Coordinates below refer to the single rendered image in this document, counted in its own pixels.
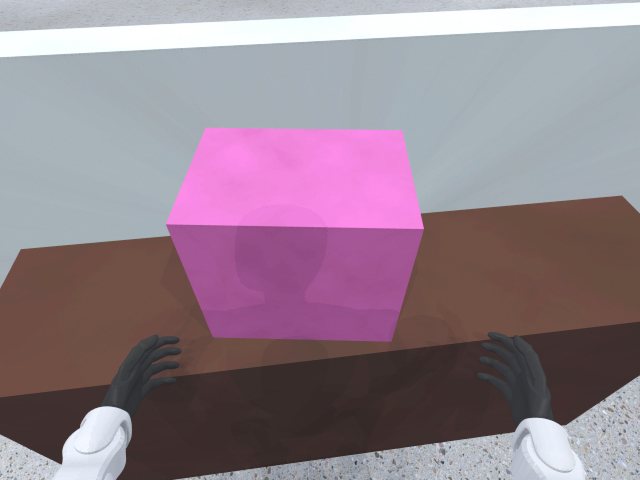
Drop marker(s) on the left robot forearm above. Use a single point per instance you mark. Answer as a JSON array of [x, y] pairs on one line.
[[97, 450]]

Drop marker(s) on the carton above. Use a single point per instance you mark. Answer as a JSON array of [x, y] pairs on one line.
[[306, 234]]

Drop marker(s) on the left robot hand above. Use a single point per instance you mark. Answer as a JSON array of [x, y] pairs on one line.
[[131, 384]]

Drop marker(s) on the right robot hand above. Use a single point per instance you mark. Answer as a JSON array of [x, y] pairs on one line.
[[526, 391]]

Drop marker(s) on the right robot forearm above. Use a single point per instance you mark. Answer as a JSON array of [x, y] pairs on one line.
[[542, 450]]

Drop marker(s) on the pedestal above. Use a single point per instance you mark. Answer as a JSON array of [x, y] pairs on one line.
[[564, 276]]

